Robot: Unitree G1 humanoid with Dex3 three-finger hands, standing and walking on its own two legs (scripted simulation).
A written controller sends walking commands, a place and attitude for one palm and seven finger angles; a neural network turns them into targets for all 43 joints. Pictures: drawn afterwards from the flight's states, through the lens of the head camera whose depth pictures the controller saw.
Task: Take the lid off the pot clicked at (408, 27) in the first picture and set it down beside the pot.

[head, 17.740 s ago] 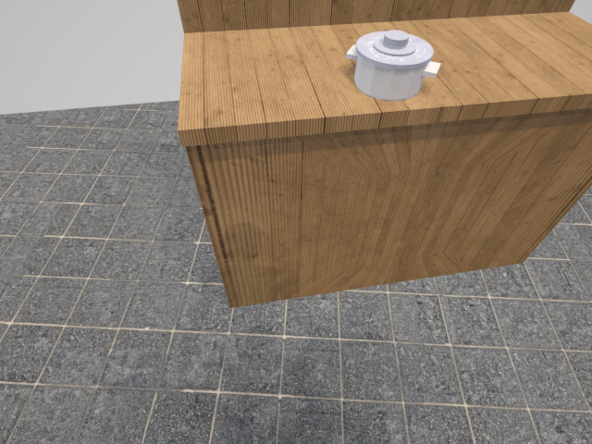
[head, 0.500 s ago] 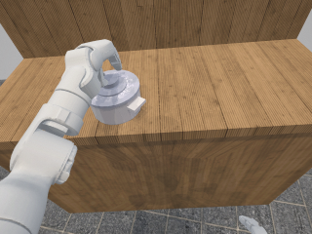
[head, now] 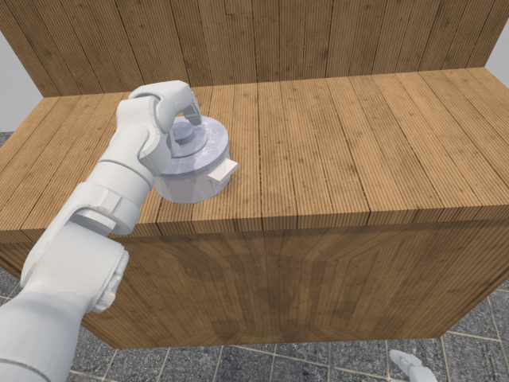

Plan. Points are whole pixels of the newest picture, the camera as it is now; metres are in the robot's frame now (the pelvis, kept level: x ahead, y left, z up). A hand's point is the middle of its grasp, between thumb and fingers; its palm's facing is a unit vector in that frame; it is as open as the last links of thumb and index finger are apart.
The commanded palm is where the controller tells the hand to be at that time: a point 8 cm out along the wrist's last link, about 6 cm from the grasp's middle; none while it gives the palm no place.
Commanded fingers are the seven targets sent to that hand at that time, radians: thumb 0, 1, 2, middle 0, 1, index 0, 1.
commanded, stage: lower the open fingers around the knob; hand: left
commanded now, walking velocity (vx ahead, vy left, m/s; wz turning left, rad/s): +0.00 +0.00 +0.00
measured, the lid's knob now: (179, 133) +0.49 +0.14 +0.15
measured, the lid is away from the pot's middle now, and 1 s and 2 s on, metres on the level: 0.00 0.00 0.00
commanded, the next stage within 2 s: close the fingers and squeeze the knob in 0.34 s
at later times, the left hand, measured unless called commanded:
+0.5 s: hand (174, 135) +0.45 +0.14 +0.18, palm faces -0.32 -0.09 -0.94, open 10.1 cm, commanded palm +0.43 +0.14 +0.23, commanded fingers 0.00 -0.15 1.12 -0.61 -0.54 -0.61 -0.54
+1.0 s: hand (180, 132) +0.46 +0.13 +0.18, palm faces -0.34 -0.07 -0.94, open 8.7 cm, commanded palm +0.44 +0.13 +0.23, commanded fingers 0.00 0.14 1.01 -0.64 -0.93 -0.64 -0.93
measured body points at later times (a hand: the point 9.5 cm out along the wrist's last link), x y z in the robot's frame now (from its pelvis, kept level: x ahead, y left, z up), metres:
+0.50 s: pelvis +0.01 +0.00 +0.00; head +0.02 -0.04 +0.45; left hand +0.46 +0.14 +0.23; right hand +0.15 -0.25 -0.13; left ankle +0.04 +0.13 -0.74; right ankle -0.06 -0.14 -0.74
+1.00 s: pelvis +0.01 +0.00 +0.00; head +0.02 -0.03 +0.45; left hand +0.47 +0.13 +0.23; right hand +0.13 -0.25 -0.13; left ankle +0.04 +0.13 -0.74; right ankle -0.06 -0.14 -0.74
